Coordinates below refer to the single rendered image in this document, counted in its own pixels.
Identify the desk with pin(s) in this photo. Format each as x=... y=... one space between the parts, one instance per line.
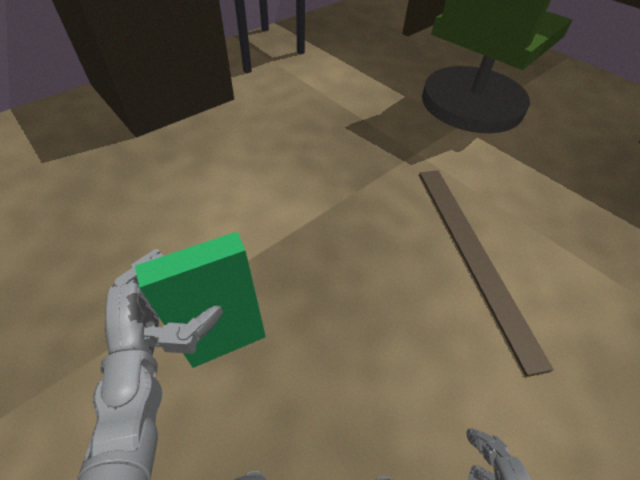
x=421 y=14

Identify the left robot arm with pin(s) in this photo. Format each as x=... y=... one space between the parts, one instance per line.
x=126 y=401

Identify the left robot hand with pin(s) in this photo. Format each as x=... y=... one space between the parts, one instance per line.
x=132 y=323

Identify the right robot hand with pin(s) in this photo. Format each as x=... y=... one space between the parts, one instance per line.
x=495 y=452

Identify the office chair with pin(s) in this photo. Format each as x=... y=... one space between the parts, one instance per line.
x=515 y=32

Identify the carton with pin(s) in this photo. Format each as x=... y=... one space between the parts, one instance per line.
x=181 y=285

